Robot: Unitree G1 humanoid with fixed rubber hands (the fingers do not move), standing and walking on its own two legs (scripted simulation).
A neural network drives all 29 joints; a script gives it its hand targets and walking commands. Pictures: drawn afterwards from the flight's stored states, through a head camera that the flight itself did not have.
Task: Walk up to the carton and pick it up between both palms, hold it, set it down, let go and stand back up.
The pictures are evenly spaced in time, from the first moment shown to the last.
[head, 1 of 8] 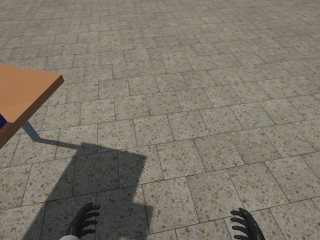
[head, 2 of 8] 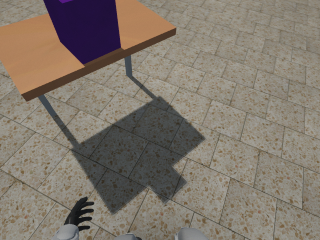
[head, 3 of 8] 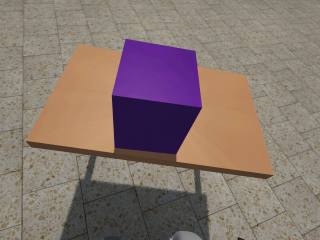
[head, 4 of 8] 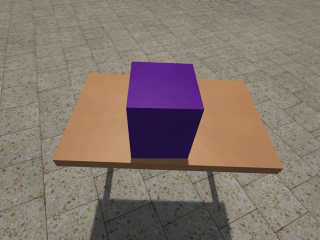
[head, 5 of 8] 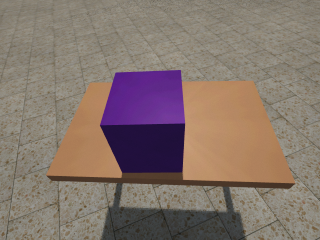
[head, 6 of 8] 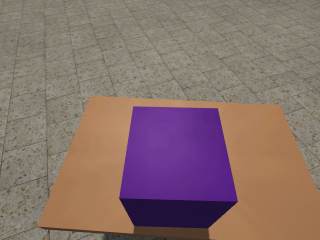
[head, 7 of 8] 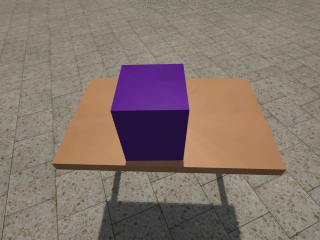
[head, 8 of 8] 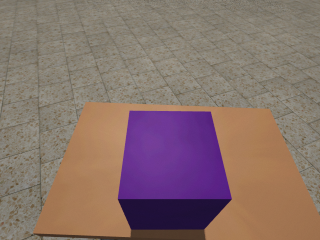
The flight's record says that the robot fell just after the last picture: no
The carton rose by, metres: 0.00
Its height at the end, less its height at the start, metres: +0.00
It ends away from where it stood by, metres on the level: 0.00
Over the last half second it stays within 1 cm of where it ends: yes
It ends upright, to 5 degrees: yes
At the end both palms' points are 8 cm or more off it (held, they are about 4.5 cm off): yes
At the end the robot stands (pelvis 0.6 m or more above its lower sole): yes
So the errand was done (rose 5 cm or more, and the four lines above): no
